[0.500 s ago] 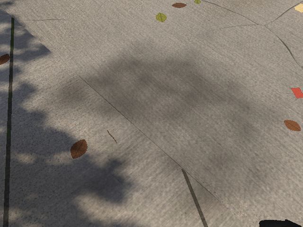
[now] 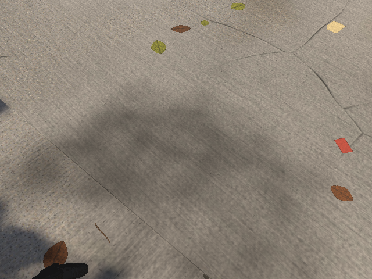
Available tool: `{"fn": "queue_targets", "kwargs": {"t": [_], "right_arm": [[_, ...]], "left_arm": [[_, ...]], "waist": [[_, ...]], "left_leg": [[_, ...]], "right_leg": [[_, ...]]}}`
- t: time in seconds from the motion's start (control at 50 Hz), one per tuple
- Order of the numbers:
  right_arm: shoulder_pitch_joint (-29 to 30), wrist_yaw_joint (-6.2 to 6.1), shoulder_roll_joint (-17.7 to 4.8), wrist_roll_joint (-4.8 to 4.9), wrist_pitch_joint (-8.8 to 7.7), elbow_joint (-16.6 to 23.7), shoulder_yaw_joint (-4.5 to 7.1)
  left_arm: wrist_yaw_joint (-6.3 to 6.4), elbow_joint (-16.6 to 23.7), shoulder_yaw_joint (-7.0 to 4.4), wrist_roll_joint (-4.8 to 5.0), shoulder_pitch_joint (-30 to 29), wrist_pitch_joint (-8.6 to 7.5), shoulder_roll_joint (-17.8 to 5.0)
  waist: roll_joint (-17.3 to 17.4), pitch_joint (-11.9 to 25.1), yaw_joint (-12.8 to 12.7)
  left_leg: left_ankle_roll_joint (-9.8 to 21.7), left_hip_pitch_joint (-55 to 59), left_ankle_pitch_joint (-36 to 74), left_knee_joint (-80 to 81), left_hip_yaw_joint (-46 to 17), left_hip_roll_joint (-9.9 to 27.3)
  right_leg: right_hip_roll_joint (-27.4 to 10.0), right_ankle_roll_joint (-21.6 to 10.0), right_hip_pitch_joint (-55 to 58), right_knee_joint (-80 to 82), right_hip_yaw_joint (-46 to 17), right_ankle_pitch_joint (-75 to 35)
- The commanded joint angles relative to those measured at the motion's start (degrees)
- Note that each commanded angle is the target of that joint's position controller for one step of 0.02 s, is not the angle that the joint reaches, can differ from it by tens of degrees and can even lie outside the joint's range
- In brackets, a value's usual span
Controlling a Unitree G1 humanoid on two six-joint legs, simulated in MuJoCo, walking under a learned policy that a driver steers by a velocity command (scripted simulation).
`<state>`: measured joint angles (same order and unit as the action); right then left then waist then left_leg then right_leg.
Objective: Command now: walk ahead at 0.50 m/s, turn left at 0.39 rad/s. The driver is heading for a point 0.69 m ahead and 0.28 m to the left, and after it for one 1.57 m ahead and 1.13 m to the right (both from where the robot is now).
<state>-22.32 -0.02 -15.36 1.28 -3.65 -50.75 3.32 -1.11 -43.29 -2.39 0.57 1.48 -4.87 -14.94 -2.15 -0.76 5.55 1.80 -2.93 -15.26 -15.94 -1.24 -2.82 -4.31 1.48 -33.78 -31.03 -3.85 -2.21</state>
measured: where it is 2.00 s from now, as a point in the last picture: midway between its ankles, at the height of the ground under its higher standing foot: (97, 185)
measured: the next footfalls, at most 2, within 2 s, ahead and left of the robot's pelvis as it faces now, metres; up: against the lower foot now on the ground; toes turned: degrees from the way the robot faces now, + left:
right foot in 0.08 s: +0.22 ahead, -0.15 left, +0.00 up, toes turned +4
left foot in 0.60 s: +0.42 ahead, +0.17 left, +0.00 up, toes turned +25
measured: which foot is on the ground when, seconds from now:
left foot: down 0.00-0.10, up 0.12-0.58, down 0.60-1.00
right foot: up 0.00-0.06, down 0.08-0.62, up 0.64-1.00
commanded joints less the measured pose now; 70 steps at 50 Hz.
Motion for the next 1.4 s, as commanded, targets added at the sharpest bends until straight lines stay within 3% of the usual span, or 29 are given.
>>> {"fn": "queue_targets", "kwargs": {"t": [0.02,0.06,0.08,0.1,0.12,0.14,0.18,0.22,0.5,0.54,0.58,0.6,0.62,0.64,0.66,0.68,0.7,0.74,0.84,0.94,1.08,1.12,1.14,1.16,1.18,1.2,1.24,1.32,1.4], "right_arm": [[0.4,-0.79,-10.7,0.24,0.09,2.8,2.69],[1.1,-0.93,-9.4,-0.01,0.53,3.1,2.37],[1.6,-0.78,-6.3,-0.60,0.47,4.1,1.25],[-3.8,-0.72,-1.3,-0.79,-0.34,5.8,-0.14],[-4.7,-0.65,-2.6,0.55,-1.06,6.6,-0.09],[-0.7,-0.75,-8.3,1.52,-1.05,6.8,1.52],[4.2,-0.89,-8.2,0.76,-0.25,7.9,1.99],[3.5,-0.49,-6.2,0.57,1.03,8.1,2.23],[21.8,2.94,-3.3,0.01,2.05,16.5,0.94],[21.0,3.22,-4.8,-0.06,2.18,17.3,1.56],[10.9,2.94,-8.1,0.08,2.52,15.2,3.60],[0.5,2.06,-12.1,0.26,2.94,12.0,5.79],[-3.6,0.82,-18.3,0.55,3.36,11.1,7.15],[-1.7,1.51,-19.5,0.24,2.10,13.6,6.41],[-1.1,2.14,-14.1,0.07,1.22,13.4,4.82],[0.8,2.12,-12.0,-0.06,0.62,13.1,4.18],[4.8,1.96,-10.5,-0.12,0.43,13.6,3.69],[9.3,1.37,-8.2,-1.05,0.38,15.2,2.76],[6.5,-0.43,-10.9,-0.62,-0.11,14.3,3.63],[2.2,-1.70,-10.1,-0.02,0.35,12.4,3.54],[0.1,-2.59,-9.0,-0.47,1.68,10.9,3.59],[-3.6,-1.37,-7.6,-0.08,1.57,9.8,2.83],[-2.0,-0.96,-7.0,-0.34,1.24,10.3,2.28],[-4.9,-1.01,-2.9,-1.16,0.70,10.3,0.78],[-13.2,-0.73,-2.2,0.20,-0.32,10.1,0.10],[-5.7,-1.17,-6.6,1.39,-0.84,11.6,0.61],[10.9,-1.48,-7.3,-0.80,-1.88,16.0,0.53],[9.1,-0.80,-2.6,-2.43,-2.00,18.5,-0.46],[16.7,-0.13,-0.4,-2.23,-2.62,21.8,-2.13]], "left_arm": [[-0.51,4.4,-1.75,0.36,-3.1,-1.71,-6.5],[-0.10,2.1,-3.03,0.19,4.8,-2.08,-8.8],[0.40,0.6,-4.13,-0.74,13.3,-2.35,-11.7],[0.77,-0.4,-5.51,-1.26,20.2,-1.80,-16.9],[0.49,-1.2,-5.01,-0.81,22.3,-1.23,-14.9],[0.49,-0.5,-3.69,-0.59,19.0,-1.28,-10.3],[0.43,-0.2,-2.31,-0.80,12.0,-1.20,-6.2],[0.39,-0.7,-2.06,-1.24,8.5,-1.51,-4.8],[1.62,-5.7,-4.58,0.39,14.2,0.19,-12.0],[1.73,-5.8,-5.02,1.07,13.6,0.91,-13.5],[1.91,-5.4,-5.32,1.73,12.1,1.80,-14.7],[2.08,-5.1,-4.64,1.20,12.6,1.86,-13.0],[1.88,-2.9,-2.58,-1.58,14.6,1.30,-6.4],[1.28,-0.3,-1.34,-1.00,14.8,-0.95,-4.6],[0.62,1.0,-2.61,1.47,7.7,-2.47,-10.0],[0.38,1.6,-2.46,2.05,6.3,-3.32,-9.9],[0.89,0.6,-2.45,0.78,6.8,-3.52,-9.3],[1.04,-0.1,-3.12,-0.58,8.3,-2.33,-9.9],[1.20,2.1,-2.22,-1.59,2.5,-0.90,-6.1],[-0.35,5.3,-1.63,-0.77,-5.4,-1.65,-5.5],[-1.80,5.1,-2.42,0.08,-2.4,-2.27,-7.9],[-1.75,3.5,-3.58,-0.87,0.5,-2.85,-8.7],[-1.85,2.2,-4.14,-1.05,8.4,-3.22,-9.7],[-2.13,0.2,-4.60,-1.57,18.7,-3.19,-13.5],[-2.63,-3.1,-5.71,0.46,25.0,-2.24,-17.7],[-2.44,-2.9,-4.82,2.34,23.7,-1.53,-13.1],[-1.44,-0.5,-3.06,-0.03,16.6,-0.59,-9.0],[-0.23,-0.3,-2.00,-0.47,14.5,0.13,-7.4],[1.02,-0.5,-3.06,0.74,16.4,1.14,-10.1]], "waist": [[7.7,-1.1,-3.1],[7.9,2.5,-7.3],[4.9,9.4,-11.1],[-8.4,18.7,-10.9],[-17.0,21.9,-11.0],[-9.5,13.6,-11.5],[-3.9,4.7,-8.9],[-6.0,1.6,-6.1],[-0.3,-4.9,-10.1],[-1.6,-3.2,-8.2],[-2.2,3.1,-1.7],[0.0,8.6,3.0],[13.3,11.8,1.1],[16.9,21.2,-1.7],[9.0,16.7,1.4],[8.2,10.2,0.0],[3.6,6.8,-2.6],[4.8,4.3,-6.1],[4.6,2.0,-5.2],[6.3,0.1,-2.4],[8.9,-1.3,-2.7],[4.3,2.7,-3.0],[3.8,6.4,-7.6],[-6.1,14.6,-9.3],[-21.8,19.9,-7.4],[-12.1,13.3,-9.9],[0.7,2.5,-10.9],[-4.4,2.1,-5.3],[-4.2,2.2,-6.5]], "left_leg": [[8.5,-2.8,9.8,0.8,-12.5,15.6],[6.5,-4.3,14.0,-6.9,-12.0,13.1],[4.6,-10.2,11.5,-20.0,-9.2,9.3],[0.4,-29.7,-5.9,-40.8,-2.1,1.4],[-0.1,-40.2,-19.6,-52.9,-4.9,1.1],[0.2,-43.6,-15.3,-57.5,-7.0,4.3],[0.0,-41.2,-6.8,-55.3,-5.1,8.1],[-0.3,-36.1,-2.9,-51.5,-5.1,10.6],[1.0,-36.0,12.0,-22.2,2.8,8.8],[3.1,-31.7,6.3,-20.9,5.4,6.2],[6.1,-17.2,4.7,-17.7,8.8,1.0],[8.4,-0.7,7.0,-15.8,6.9,-0.4],[14.2,16.1,5.3,-13.8,-16.1,13.3],[23.6,25.5,-7.0,-2.8,-47.0,22.6],[20.1,23.3,-6.6,0.6,-41.9,21.6],[18.1,16.5,-2.6,0.1,-33.2,19.4],[15.9,8.2,3.1,-0.2,-26.9,16.7],[14.5,-2.4,12.8,1.6,-20.3,13.6],[13.6,-10.3,19.3,2.7,-12.8,9.1],[10.6,-11.0,7.8,-0.7,-15.2,8.6],[8.9,-3.4,8.2,-13.8,-21.5,11.2],[7.2,-4.7,22.1,-23.6,-18.0,6.6],[5.1,-10.4,24.9,-34.2,-14.8,4.7],[1.4,-23.6,4.3,-55.7,-9.8,-0.4],[-3.1,-39.6,-21.2,-71.8,-4.5,-5.9],[-2.5,-48.7,-17.7,-73.7,-6.1,-0.3],[-1.2,-49.3,-10.4,-70.0,-3.4,3.8],[-1.6,-40.7,-9.9,-55.1,-1.3,6.6],[-2.8,-29.8,0.7,-35.4,2.8,3.8]], "right_leg": [[1.6,-0.9,6.3,3.6,0.3,2.6],[2.3,-3.1,18.1,6.1,1.8,5.7],[-3.3,-6.0,31.9,4.1,-2.7,5.7],[-16.9,-12.7,54.0,4.5,-21.1,10.6],[-21.2,-16.3,56.3,12.3,-37.9,24.6],[-18.8,-13.9,49.5,14.3,-31.9,29.9],[-14.3,-11.4,35.7,16.8,-18.1,20.7],[-11.7,-10.8,27.9,20.2,-10.0,14.5],[-12.7,-9.6,36.2,21.6,12.7,-1.8],[-13.0,-8.5,38.7,16.0,14.6,-16.2],[-11.2,-6.7,37.6,0.5,17.3,-33.1],[-8.9,-4.5,29.0,-13.6,18.3,-28.0],[-3.2,-1.2,7.5,-34.3,18.1,11.6],[6.3,0.1,-7.3,-46.7,4.1,37.7],[3.2,-0.9,-13.6,-48.2,-0.9,33.4],[0.9,-2.1,-14.4,-44.6,-0.1,28.4],[-1.5,-2.2,-10.6,-39.9,-0.2,24.5],[-3.3,-1.3,-2.9,-33.1,-0.6,20.2],[0.4,2.2,0.6,-15.6,1.4,5.1],[3.0,1.7,3.5,-1.0,-1.0,-8.2],[1.5,-1.6,6.1,4.7,-2.0,1.4],[6.0,-3.7,17.5,5.4,4.2,2.2],[2.7,-6.8,28.1,2.2,1.2,0.1],[-8.3,-13.7,44.6,-1.8,-14.8,-7.4],[-20.3,-25.0,55.8,9.2,-42.4,0.9],[-18.1,-23.1,54.8,13.1,-45.3,17.9],[-12.4,-17.6,38.9,13.4,-31.1,13.1],[-6.2,-16.4,25.1,15.3,-20.5,-1.6],[-3.8,-14.9,15.9,18.4,-15.1,-4.3]]}}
